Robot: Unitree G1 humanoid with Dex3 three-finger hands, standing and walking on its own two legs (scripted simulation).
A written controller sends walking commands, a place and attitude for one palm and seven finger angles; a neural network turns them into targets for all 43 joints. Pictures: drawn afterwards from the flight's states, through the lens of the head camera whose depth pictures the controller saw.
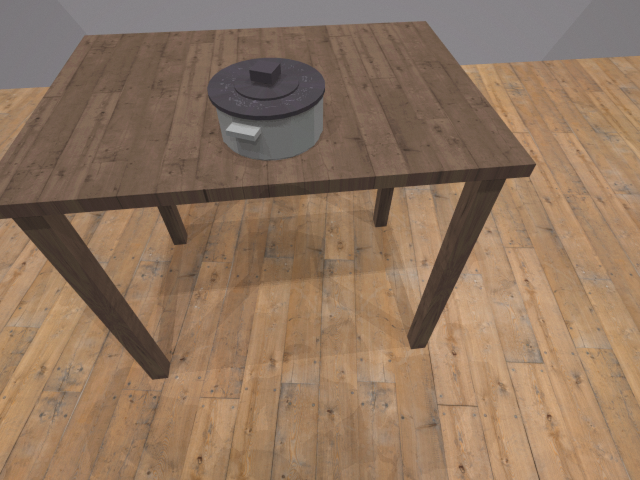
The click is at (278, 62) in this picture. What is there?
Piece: lid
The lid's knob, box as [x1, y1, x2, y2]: [249, 60, 280, 83]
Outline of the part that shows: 258,60 249,70 250,79 272,83 280,73 279,63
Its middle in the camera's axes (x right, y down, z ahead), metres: -0.10 -0.29 +0.67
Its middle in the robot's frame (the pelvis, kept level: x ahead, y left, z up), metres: +0.72 +0.14 +0.15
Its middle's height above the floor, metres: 0.93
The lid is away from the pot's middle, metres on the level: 0.00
